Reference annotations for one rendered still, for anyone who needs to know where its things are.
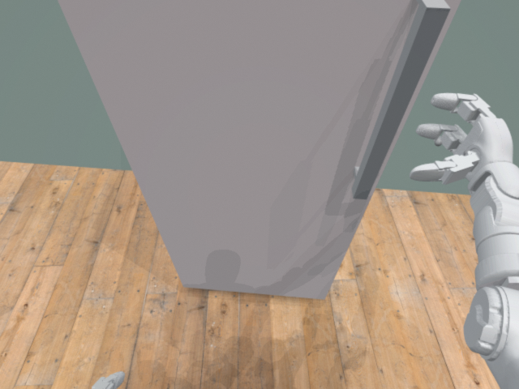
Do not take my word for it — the robot right hand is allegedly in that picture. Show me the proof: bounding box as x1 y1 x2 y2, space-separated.
410 93 513 185

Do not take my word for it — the fridge door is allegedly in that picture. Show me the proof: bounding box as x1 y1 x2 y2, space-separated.
58 0 461 300

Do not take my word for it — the robot left hand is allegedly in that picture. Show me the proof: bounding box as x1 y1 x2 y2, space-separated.
92 371 125 389

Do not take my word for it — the robot right forearm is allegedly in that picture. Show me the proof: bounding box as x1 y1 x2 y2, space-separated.
468 162 519 291

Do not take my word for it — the handle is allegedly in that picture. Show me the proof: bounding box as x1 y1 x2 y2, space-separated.
352 0 451 199

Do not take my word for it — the right robot upper arm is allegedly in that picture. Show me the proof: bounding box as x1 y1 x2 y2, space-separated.
464 285 519 389

